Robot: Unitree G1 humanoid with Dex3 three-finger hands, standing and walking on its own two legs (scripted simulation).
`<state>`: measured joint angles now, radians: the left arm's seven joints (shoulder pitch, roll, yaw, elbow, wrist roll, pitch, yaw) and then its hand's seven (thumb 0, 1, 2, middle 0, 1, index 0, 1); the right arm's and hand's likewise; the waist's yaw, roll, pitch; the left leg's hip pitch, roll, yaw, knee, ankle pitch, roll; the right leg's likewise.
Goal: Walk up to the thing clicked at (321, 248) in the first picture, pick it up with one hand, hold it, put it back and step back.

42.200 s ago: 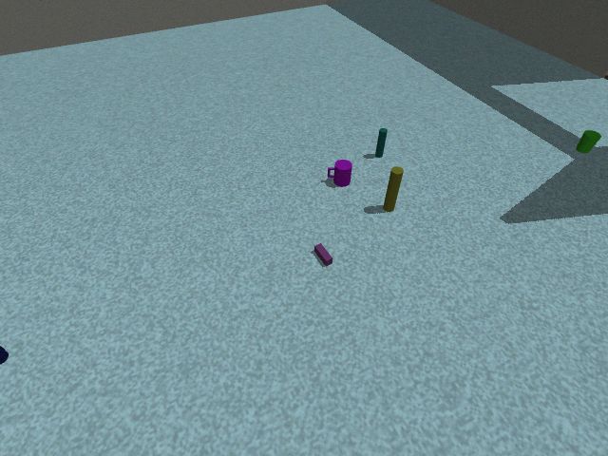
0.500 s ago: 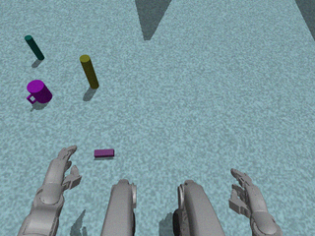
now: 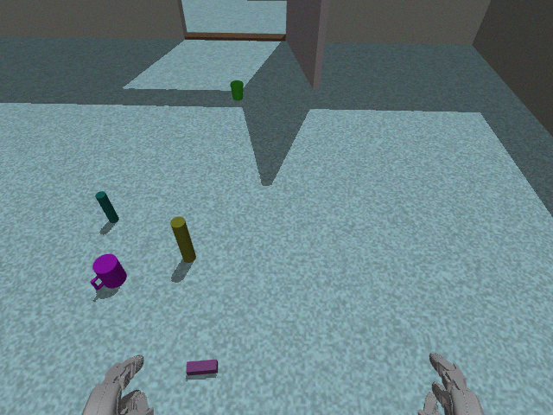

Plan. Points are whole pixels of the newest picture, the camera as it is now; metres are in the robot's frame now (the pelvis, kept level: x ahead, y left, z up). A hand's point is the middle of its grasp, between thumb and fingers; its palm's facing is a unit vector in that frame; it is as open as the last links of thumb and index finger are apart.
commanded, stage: home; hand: left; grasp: from above
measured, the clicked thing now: (202, 367) +0.43 +0.23 -0.69
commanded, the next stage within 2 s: none
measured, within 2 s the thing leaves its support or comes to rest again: neither
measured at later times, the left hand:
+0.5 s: hand out of the picture +0.15 +0.18 -0.04, palm faces +0.06 -0.98 -0.21, open 7.4 cm
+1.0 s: hand out of the picture +0.16 +0.18 -0.04, palm faces +0.05 -0.98 -0.20, open 7.4 cm
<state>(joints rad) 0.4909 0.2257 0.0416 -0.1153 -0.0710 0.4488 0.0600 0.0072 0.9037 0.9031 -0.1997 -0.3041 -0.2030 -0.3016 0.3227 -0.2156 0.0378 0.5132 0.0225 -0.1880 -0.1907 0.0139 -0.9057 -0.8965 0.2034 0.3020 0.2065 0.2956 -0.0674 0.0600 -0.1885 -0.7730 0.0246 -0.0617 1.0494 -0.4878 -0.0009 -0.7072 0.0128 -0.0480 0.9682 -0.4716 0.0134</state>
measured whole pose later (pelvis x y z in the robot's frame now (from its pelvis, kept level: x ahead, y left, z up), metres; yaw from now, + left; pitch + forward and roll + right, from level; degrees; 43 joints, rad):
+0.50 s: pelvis +0.00 +0.00 +0.01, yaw +1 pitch +9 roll -3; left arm 0.51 0.23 0.03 -0.12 -0.05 0.45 0.02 0.01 0.90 0.90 -0.20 -0.30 -0.20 -0.30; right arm 0.29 -0.22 0.04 0.53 0.00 -0.25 -0.19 0.01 -0.90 -0.90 0.21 0.30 0.21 0.30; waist -0.04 0.04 -0.16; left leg -0.70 0.02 -0.07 1.01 -0.47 -0.01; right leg -0.63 0.00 -0.05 0.94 -0.47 0.01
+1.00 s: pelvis +0.00 +0.00 +0.01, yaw +1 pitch +9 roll -3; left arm 0.50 0.23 0.03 -0.12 -0.05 0.45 0.02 0.01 0.90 0.90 -0.20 -0.30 -0.20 -0.30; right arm 0.30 -0.22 0.03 0.54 0.00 -0.25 -0.19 0.02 -0.90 -0.90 0.20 0.30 0.21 0.30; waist -0.04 0.05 -0.16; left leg -0.69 0.02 -0.06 1.01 -0.48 0.00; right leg -0.63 0.01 -0.05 0.94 -0.47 0.01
